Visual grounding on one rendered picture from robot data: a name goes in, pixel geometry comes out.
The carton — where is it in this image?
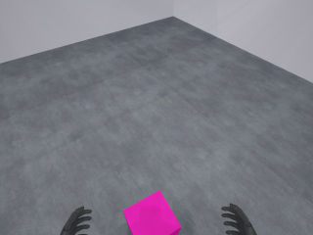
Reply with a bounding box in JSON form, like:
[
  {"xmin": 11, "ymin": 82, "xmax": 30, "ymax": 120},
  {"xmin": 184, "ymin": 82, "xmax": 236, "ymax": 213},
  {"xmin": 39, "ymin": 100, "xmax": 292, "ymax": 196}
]
[{"xmin": 123, "ymin": 190, "xmax": 181, "ymax": 235}]

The robot right hand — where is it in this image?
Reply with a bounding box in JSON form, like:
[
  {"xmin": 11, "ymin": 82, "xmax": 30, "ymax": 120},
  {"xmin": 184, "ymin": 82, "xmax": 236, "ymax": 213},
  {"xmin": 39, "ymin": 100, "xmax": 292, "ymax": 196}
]
[{"xmin": 221, "ymin": 203, "xmax": 257, "ymax": 235}]

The robot left hand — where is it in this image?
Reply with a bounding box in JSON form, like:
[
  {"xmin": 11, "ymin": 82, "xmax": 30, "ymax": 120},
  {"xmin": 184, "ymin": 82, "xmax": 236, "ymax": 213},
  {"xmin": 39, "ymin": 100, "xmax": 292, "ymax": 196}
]
[{"xmin": 60, "ymin": 206, "xmax": 92, "ymax": 235}]

